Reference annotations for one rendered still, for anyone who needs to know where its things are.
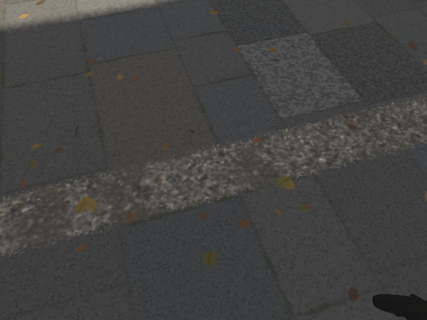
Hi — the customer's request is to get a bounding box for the right robot hand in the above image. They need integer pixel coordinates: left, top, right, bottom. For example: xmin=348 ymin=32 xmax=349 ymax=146
xmin=372 ymin=294 xmax=427 ymax=320

